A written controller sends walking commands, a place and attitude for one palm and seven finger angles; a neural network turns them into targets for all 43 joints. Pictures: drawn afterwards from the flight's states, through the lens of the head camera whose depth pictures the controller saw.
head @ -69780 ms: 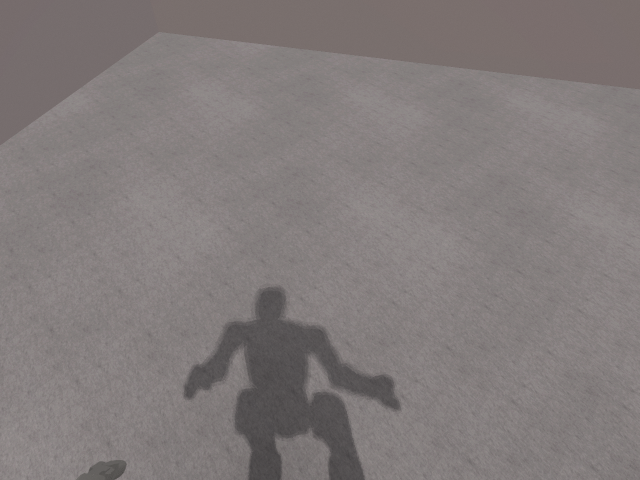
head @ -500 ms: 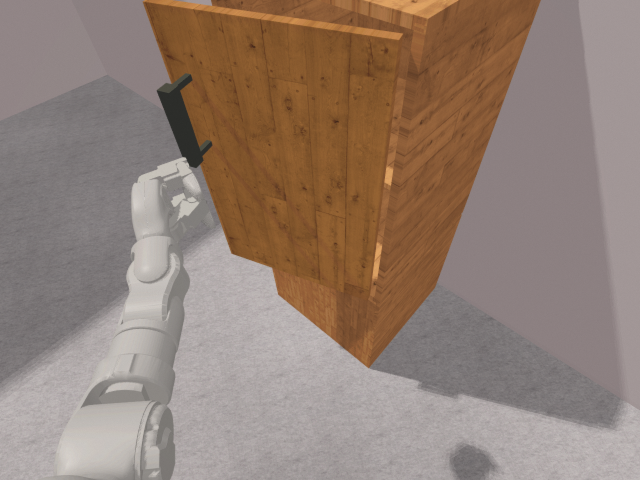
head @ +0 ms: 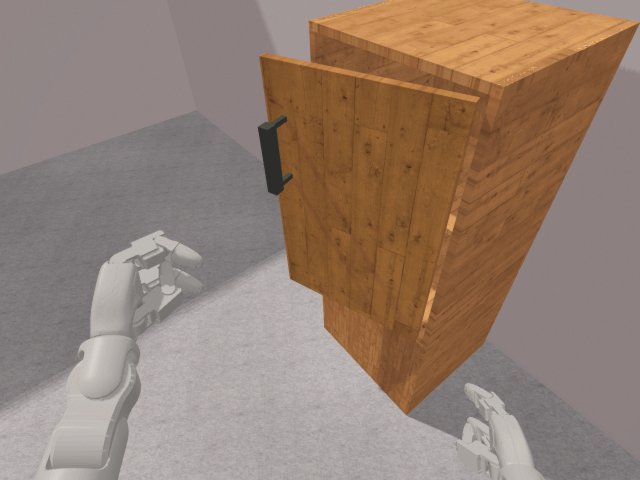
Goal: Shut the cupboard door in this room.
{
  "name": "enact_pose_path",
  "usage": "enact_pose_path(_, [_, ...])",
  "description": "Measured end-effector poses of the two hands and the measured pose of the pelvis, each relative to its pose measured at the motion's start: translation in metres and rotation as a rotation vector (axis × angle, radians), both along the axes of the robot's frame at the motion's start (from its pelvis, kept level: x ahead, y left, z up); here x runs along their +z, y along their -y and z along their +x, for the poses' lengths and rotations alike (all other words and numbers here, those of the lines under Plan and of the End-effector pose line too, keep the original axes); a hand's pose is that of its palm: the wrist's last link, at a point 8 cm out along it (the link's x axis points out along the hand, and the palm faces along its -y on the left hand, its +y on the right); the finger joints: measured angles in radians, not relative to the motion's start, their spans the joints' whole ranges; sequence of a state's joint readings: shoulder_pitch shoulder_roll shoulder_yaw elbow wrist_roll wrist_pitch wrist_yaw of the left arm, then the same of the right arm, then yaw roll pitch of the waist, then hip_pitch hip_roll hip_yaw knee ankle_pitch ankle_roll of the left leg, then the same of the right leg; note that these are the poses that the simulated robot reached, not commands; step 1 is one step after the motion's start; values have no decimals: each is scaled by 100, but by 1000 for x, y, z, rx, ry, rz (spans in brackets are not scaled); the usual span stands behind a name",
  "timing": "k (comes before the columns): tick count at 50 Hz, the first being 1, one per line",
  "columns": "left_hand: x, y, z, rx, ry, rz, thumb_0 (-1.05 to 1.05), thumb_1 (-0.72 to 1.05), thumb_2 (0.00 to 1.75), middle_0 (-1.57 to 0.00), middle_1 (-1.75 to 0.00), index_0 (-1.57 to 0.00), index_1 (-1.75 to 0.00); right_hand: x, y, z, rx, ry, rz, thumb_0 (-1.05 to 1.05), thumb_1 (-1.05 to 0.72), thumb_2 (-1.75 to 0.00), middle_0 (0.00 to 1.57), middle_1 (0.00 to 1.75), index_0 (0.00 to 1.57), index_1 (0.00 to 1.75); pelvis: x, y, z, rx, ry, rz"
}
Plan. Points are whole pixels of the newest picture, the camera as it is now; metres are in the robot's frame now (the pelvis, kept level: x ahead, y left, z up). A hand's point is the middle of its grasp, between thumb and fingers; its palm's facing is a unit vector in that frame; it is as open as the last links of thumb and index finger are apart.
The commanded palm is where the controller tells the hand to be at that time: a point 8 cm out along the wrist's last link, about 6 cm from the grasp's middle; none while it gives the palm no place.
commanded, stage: draw the hand back to the body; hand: left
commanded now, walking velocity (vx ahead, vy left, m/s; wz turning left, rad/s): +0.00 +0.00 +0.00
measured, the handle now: (278, 155) +0.66 +0.15 +0.08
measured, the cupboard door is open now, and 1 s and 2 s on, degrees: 19 19 19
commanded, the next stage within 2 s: step back with the hand held close in 0.74 s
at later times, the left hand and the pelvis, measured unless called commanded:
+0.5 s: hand (48, 354) +0.18 +0.28 +0.16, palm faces +0.50 -0.76 -0.42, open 7.0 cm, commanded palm +0.14 +0.30 +0.17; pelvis +0.01 +0.00 +0.00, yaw +1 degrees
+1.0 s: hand (66, 341) +0.20 +0.27 +0.16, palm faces +0.45 -0.78 -0.44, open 7.4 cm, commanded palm +0.14 +0.30 +0.17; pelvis +0.00 +0.00 +0.00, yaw +1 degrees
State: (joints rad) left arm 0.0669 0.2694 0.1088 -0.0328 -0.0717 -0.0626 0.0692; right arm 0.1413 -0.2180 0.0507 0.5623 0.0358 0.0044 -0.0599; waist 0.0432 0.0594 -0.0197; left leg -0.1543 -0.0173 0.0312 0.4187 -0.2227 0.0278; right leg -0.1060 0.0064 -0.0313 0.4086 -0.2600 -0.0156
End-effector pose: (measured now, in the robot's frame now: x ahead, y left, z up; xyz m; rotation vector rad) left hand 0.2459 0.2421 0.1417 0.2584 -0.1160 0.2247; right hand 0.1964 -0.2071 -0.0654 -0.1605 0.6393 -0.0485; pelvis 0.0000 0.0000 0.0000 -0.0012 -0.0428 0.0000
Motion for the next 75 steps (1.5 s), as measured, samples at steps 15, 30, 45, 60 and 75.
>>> enact_pose_path(15, [28, -50, -73, 187, 13, 156, 2, 89, 90, -52, -65, -53, -64, -25, -4, -25, -9, -102, 11, 2, -90, -90, 20, 30, 21, 30, 1, -5, 7, 3, 12, -2])
enact_pose_path(30, [27, -61, -103, 288, 16, 173, 2, 89, 90, -23, -33, -24, -33, -18, 17, -21, -30, -53, -48, 2, -90, -90, 20, 30, 20, 30, 0, -1, 4, 12, 11, -1])
enact_pose_path(45, [33, -54, -95, 248, 27, 197, 2, 89, 90, -21, -30, -21, -30, -15, 13, -17, -27, -34, -16, 2, -90, -90, 20, 30, 20, 30, 0, 4, 6, 3, 5, -4])
enact_pose_path(60, [37, -71, -93, 162, 20, 303, 2, 89, 90, -21, -30, -22, -30, -21, 27, -47, -151, -129, -83, 2, -90, -90, 20, 30, 20, 30, -6, -16, -10, -11, -64, -9])
enact_pose_path(75, [30, -90, -148, 189, 115, 308, 2, 89, 90, -21, -30, -22, -30, -18, 7, -104, -122, -114, -118, 1, -90, -90, 20, 30, 21, 30, -15, -26, -59, -1, -58, -30])
